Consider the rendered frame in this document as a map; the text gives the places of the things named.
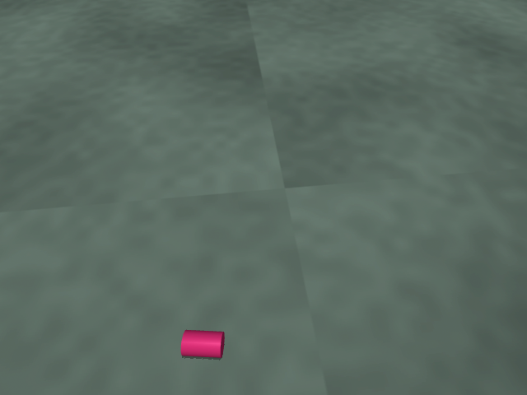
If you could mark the can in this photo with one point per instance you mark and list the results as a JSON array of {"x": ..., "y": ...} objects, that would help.
[{"x": 202, "y": 343}]

